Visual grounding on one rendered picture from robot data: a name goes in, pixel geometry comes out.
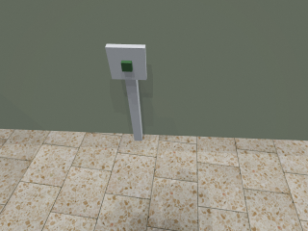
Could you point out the button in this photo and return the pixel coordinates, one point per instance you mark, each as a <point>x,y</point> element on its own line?
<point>126,66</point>

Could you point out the panel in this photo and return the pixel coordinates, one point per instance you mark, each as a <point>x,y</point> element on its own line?
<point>137,54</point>

